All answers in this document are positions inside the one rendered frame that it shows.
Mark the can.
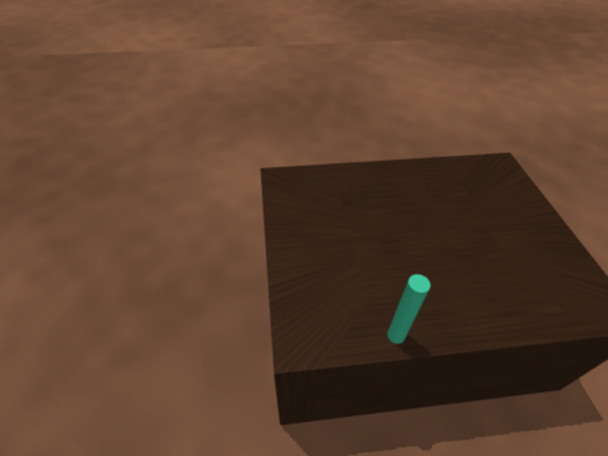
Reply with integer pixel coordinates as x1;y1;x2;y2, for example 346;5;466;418
388;275;430;344

